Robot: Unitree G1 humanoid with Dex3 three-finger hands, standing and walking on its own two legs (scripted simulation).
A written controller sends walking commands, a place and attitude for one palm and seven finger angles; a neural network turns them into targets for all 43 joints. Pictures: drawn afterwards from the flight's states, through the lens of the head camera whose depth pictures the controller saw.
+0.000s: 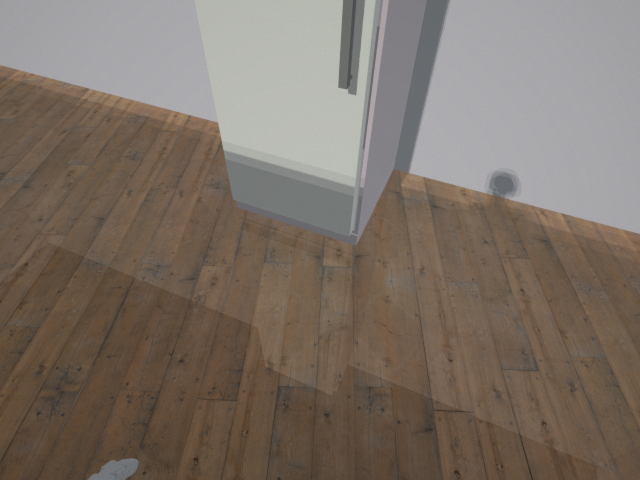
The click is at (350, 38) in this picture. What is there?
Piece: fridge door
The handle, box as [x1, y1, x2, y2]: [338, 0, 355, 88]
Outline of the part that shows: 355,0 343,0 338,87 346,88 349,85 349,80 351,78 350,63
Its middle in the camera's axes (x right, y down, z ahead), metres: +0.08 -0.61 +0.92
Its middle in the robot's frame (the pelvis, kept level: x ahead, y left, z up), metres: +1.12 -0.01 +0.22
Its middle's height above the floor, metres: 0.99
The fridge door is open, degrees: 0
